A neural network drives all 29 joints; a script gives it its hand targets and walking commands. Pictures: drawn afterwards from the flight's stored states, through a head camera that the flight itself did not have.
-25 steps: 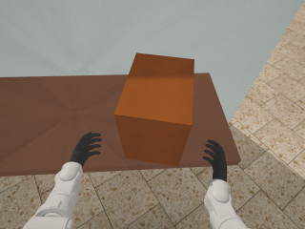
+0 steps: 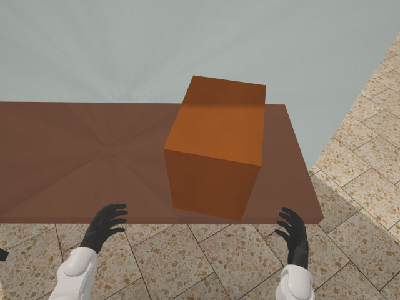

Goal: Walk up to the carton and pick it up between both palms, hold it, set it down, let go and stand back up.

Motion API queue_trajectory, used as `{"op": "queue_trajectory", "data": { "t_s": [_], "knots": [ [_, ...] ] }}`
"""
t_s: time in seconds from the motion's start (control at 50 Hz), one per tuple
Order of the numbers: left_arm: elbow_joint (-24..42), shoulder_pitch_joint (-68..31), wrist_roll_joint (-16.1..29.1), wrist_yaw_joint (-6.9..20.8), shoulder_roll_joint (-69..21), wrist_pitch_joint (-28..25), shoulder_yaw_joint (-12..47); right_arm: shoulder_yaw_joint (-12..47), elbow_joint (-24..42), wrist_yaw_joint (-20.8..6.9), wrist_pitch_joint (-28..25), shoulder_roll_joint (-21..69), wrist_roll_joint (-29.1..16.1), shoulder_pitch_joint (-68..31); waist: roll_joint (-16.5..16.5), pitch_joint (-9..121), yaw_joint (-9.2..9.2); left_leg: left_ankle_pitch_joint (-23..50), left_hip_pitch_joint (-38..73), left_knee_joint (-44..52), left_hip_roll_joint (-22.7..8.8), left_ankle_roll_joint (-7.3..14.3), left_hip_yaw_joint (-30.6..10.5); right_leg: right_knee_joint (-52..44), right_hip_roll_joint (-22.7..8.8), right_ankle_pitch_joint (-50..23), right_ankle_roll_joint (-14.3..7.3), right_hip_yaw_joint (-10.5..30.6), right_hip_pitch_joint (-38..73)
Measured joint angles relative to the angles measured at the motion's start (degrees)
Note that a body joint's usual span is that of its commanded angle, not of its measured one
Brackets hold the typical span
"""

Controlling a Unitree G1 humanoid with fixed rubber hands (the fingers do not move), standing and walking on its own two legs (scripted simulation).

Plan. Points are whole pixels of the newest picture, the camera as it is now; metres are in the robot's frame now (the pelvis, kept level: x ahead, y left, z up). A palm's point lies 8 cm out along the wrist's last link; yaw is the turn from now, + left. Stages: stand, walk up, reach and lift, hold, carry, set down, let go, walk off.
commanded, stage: set down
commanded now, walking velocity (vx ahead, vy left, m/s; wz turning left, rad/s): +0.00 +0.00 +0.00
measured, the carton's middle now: (217, 149) +0.50 -0.03 -0.05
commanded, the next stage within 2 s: let go in 1.96 s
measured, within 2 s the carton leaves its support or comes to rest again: neither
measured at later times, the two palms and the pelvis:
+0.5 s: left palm (83, 259) +0.22 +0.26 -0.04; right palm (296, 261) +0.20 -0.17 -0.04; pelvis +0.03 +0.00 +0.00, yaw +0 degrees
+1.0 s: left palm (85, 263) +0.21 +0.25 -0.03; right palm (304, 265) +0.19 -0.18 -0.05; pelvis +0.02 -0.01 +0.00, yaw +0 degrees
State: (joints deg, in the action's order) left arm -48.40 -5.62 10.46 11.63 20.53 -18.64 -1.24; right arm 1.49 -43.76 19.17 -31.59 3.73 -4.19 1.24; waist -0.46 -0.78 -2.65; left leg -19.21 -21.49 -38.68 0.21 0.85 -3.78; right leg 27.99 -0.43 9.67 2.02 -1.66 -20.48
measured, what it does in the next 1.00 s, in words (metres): stands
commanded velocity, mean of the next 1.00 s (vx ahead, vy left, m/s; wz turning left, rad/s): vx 0.00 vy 0.00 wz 0.00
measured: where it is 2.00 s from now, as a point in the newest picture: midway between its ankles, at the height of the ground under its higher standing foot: outside the picture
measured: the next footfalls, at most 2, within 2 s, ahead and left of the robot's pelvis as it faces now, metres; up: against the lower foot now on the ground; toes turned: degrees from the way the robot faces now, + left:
none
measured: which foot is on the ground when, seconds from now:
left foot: down 0.00-1.00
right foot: down 0.00-1.00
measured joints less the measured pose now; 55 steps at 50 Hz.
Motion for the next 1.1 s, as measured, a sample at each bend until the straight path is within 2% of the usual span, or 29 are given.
{"op": "queue_trajectory", "data": {
  "t_s": [0.16, 0.36, 0.62, 0.74, 0.96, 1.1],
  "knots": [
    [4.82, 3.79, 2.38, -0.01, 1.92, 0.92, 2.52, 0.04, 4.99, 0.0, 4.0, 0.0, 0.0, 2.84, -0.27, -1.48, 1.09, -0.59, 2.4, 0.0, -0.06, 0.34, 0.0, 0.0, 0.07, 0.55, 0.0, 0.0, 2.38],
    [11.45, 10.11, 2.46, -0.01, 2.39, 5.14, 2.69, 0.17, 8.08, -0.28, 6.26, 0.0, 0.0, 6.78, -1.87, -2.49, 1.57, -2.7, 7.65, 0.0, -0.67, 0.34, 0.0, 0.0, 0.66, 2.55, 0.0, -0.01, 7.49],
    [19.05, 16.3, 2.46, 0.0, 2.37, 9.13, 2.68, 0.35, 10.38, -3.83, 6.26, -2.27, 0.01, 11.43, -2.13, -4.72, 2.99, -3.3, 9.66, 0.01, -0.94, 0.31, 0.0, -0.05, 0.91, 3.14, 0.0, 0.0, 9.5],
    [19.71, 16.48, 2.46, -0.43, 2.36, 10.45, 2.67, 0.35, 10.68, -5.61, 7.32, -2.94, 0.0, 11.43, -2.16, -4.7, 3.64, -3.14, 10.27, 0.03, -0.95, 0.3, 0.01, -0.06, 0.92, 2.96, 0.0, 0.0, 10.09],
    [19.72, 14.74, 2.29, -2.47, 1.49, 13.94, 3.32, 0.01, 10.7, -7.41, 13.43, -4.45, -0.01, 11.43, -2.83, -4.78, 3.64, -3.33, 12.78, 0.68, -1.31, 0.22, 0.0, -0.06, 1.25, 3.3, 0.0, 0.0, 12.25],
    [19.7, 14.78, 0.89, -3.06, -0.14, 16.95, 3.34, -0.83, 10.67, -8.6, 14.31, -6.49, 0.0, 11.43, -2.74, -4.79, 3.64, -3.04, 13.88, 2.01, -1.38, -0.32, 0.01, -0.14, 1.25, 3.75, -0.07, -0.01, 12.78]
  ]
}}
